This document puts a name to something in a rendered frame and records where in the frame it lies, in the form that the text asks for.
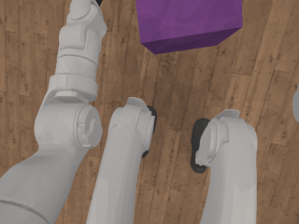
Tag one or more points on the left robot upper arm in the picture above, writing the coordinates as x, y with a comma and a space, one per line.
35, 190

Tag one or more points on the right robot shin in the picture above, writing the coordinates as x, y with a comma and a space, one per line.
228, 113

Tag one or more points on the left robot forearm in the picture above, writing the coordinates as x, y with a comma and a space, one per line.
74, 81

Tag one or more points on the carton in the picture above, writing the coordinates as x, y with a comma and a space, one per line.
176, 25

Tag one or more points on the left robot shin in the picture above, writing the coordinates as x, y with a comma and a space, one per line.
117, 113

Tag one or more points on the robot shin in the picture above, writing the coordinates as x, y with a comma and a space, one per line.
117, 113
228, 113

